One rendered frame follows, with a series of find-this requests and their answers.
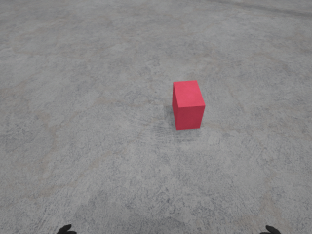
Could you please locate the robot left hand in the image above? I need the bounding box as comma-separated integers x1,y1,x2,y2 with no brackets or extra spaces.
57,224,77,234

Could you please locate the carton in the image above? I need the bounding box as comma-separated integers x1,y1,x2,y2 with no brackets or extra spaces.
172,80,206,130

